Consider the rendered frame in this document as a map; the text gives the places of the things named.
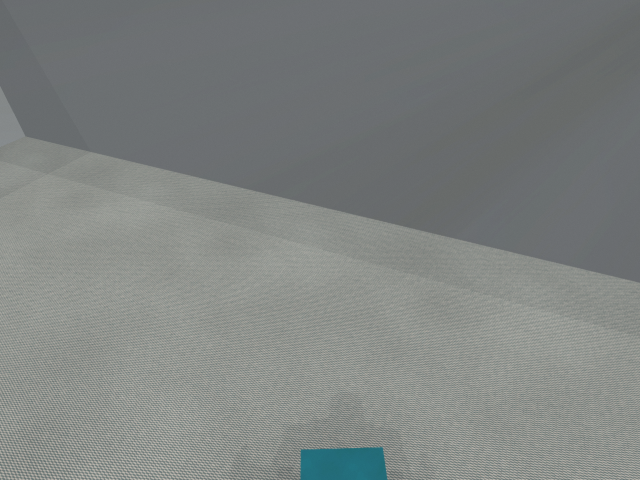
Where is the carton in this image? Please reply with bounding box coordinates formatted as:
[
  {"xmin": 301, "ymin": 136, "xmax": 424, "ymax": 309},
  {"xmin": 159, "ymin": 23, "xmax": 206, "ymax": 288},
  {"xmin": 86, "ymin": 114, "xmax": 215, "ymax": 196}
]
[{"xmin": 300, "ymin": 447, "xmax": 387, "ymax": 480}]

